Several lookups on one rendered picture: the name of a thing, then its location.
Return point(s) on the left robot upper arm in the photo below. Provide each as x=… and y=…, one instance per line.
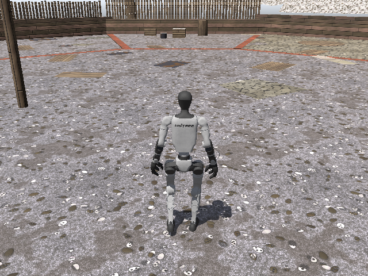
x=163, y=130

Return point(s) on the robot left hand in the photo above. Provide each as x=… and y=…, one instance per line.
x=154, y=167

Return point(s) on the robot right hand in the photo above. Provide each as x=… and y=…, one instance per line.
x=214, y=170

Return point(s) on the right robot thigh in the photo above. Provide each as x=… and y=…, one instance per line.
x=198, y=171

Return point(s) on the left robot forearm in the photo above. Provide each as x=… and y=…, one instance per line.
x=157, y=153

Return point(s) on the right robot upper arm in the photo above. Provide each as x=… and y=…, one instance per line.
x=204, y=131

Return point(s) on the right robot forearm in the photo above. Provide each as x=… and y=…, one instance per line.
x=210, y=154

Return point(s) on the right robot shin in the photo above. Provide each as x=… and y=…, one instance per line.
x=195, y=203

